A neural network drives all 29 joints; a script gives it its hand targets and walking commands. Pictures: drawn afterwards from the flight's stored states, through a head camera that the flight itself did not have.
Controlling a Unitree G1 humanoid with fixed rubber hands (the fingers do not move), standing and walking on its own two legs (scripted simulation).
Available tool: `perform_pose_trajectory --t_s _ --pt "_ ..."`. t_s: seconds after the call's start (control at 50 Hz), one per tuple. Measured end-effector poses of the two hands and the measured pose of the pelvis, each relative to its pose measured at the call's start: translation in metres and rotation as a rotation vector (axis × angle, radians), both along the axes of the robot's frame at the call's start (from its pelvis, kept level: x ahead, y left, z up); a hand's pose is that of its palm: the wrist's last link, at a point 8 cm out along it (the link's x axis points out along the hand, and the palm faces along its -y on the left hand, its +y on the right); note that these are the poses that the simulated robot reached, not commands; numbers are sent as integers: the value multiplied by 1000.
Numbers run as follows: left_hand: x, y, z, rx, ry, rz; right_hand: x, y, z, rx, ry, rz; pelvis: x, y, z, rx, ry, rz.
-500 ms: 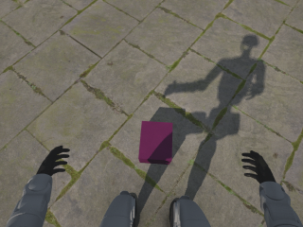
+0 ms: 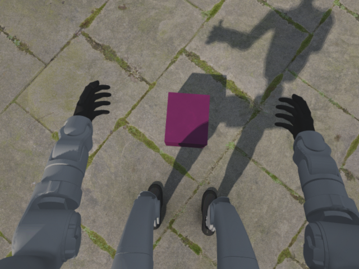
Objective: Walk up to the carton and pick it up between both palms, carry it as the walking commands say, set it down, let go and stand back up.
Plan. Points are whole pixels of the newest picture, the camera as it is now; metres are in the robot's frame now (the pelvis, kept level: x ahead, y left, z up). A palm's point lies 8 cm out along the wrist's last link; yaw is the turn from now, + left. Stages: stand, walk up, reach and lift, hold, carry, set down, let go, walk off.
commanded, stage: reach and lift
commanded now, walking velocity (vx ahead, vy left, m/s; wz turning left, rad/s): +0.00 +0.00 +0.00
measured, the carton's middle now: (186, 122) +0.51 -0.01 -0.62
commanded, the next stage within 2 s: none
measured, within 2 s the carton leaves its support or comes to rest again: neither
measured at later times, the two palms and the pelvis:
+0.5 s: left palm (118, 84) +0.50 +0.19 -0.16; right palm (271, 93) +0.50 -0.20 -0.16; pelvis +0.02 +0.00 -0.02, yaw +0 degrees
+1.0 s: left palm (132, 101) +0.50 +0.18 -0.29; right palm (249, 110) +0.49 -0.19 -0.29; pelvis -0.01 +0.01 -0.13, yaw -3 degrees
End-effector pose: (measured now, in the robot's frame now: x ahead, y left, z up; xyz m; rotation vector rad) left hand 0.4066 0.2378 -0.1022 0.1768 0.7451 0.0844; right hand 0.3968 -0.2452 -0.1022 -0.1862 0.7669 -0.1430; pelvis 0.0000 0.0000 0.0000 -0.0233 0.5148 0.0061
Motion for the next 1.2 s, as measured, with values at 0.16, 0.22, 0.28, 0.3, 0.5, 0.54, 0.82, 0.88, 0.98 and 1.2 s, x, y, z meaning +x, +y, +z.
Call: perform_pose_trajectory --t_s 0.16,0.22,0.28,0.3,0.5,0.54,0.82,0.88,0.98,1.2 --pt "36 -24 -25 -24 -15 -27 38 19 -25 61 -42 0 4 -2 -8 1 98 -2" --pt "55 -29 -28 -32 -41 -31 53 27 -32 76 -56 -1 7 -2 -10 1 130 -2" --pt "73 -33 -31 -42 -57 -30 70 31 -34 76 -79 -4 10 -1 -12 -1 157 -3" --pt "78 -34 -32 -45 -59 -26 76 32 -35 77 -86 -6 11 -1 -13 -1 165 -3" --pt "98 -51 -55 -77 -57 -20 102 42 -53 90 -104 -17 21 -1 -18 -1 259 -5" --pt "98 -53 -61 -78 -56 -11 101 43 -59 94 -101 -20 22 -1 -20 -1 276 -9" --pt "95 -59 -132 -66 -54 6 91 43 -130 102 -94 -54 6 3 -74 1 359 -38" --pt "95 -59 -153 -65 -63 19 95 48 -149 105 -99 -55 2 4 -94 -2 367 -39" --pt "96 -60 -186 -83 -80 49 94 53 -184 112 -92 -68 -5 5 -127 -7 370 -38" --pt "98 -70 -250 -123 -84 81 91 63 -252 130 -72 -91 -17 6 -184 -14 346 -37"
